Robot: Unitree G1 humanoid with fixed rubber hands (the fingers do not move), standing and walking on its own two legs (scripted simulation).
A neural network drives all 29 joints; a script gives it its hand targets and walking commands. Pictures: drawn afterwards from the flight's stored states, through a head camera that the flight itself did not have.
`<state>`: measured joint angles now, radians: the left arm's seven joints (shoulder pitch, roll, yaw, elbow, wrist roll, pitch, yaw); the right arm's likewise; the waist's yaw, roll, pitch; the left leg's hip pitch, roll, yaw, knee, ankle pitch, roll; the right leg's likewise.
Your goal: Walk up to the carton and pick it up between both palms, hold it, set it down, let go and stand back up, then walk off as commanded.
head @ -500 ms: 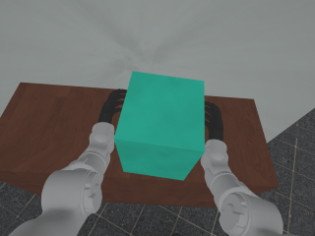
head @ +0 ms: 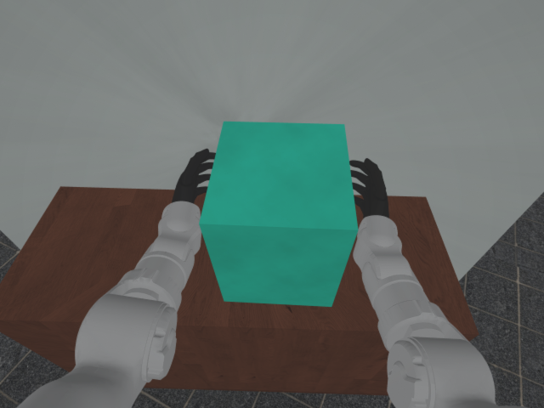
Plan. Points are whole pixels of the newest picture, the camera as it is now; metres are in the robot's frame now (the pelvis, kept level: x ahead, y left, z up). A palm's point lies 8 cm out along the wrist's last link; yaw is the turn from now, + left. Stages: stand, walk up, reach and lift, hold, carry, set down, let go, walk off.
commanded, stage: reach and lift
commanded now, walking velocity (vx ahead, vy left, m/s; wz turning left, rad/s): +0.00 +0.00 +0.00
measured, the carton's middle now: (280, 218) +0.44 -0.02 +0.02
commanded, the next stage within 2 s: hold in 1.50 s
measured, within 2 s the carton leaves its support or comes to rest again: neither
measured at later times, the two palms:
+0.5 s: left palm (185, 178) +0.42 +0.12 +0.15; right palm (388, 190) +0.39 -0.17 +0.13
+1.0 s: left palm (159, 179) +0.38 +0.14 +0.19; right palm (387, 192) +0.36 -0.15 +0.16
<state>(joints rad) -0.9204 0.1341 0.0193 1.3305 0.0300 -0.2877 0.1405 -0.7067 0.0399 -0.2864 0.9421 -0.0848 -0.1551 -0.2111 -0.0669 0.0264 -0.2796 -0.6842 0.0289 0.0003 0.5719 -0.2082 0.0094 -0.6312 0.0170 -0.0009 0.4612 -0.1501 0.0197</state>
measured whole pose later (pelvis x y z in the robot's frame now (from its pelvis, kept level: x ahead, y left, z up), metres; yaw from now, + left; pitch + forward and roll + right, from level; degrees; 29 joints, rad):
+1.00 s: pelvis +0.00 -0.01 +0.02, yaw +1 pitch -2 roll -1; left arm -0.66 0.01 0.28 0.47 0.17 0.42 0.02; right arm -0.63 0.04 -0.11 0.64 0.03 0.21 -0.23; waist -0.07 -0.01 -0.07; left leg -0.20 0.03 0.00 0.40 -0.17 -0.01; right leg -0.16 0.02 0.00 0.31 -0.13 0.01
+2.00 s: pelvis -0.01 -0.02 +0.02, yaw +1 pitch -3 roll -1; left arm -0.66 0.01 0.29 0.31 0.19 0.56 0.02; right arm -0.67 0.03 -0.08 0.59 0.06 0.28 -0.22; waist -0.07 -0.02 -0.05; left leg -0.18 0.03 0.00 0.38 -0.16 -0.01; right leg -0.14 0.02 0.00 0.30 -0.12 0.01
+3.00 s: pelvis -0.01 -0.01 +0.02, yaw +1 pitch -5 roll -1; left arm -0.66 0.00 0.29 0.18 0.24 0.67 -0.01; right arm -0.65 0.03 -0.06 0.48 0.08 0.35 -0.24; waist -0.07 -0.03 -0.03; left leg -0.14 0.03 0.00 0.38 -0.16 -0.01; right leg -0.10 0.02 0.00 0.30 -0.12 0.01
